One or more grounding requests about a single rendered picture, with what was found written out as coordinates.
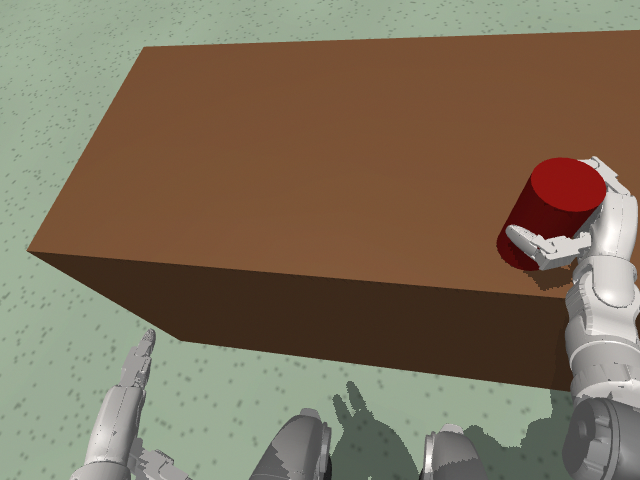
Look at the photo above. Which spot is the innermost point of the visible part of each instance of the right robot hand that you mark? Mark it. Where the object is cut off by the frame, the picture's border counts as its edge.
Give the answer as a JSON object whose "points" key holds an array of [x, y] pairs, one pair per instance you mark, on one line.
{"points": [[610, 230]]}

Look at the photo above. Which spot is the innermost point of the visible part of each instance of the left robot arm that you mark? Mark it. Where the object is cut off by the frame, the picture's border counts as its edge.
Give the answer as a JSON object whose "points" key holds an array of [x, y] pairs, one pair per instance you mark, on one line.
{"points": [[104, 470]]}

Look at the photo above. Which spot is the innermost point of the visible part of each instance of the can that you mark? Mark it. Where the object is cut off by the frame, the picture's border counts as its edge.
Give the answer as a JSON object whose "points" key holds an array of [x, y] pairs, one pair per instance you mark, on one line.
{"points": [[559, 196]]}

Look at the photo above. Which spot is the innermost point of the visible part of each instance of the left robot hand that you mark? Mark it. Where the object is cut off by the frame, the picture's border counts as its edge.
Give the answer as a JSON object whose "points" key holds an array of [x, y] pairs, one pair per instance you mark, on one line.
{"points": [[114, 435]]}

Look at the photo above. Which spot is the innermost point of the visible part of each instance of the right robot arm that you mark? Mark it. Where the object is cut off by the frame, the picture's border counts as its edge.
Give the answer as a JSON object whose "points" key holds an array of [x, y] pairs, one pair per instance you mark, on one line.
{"points": [[603, 440]]}

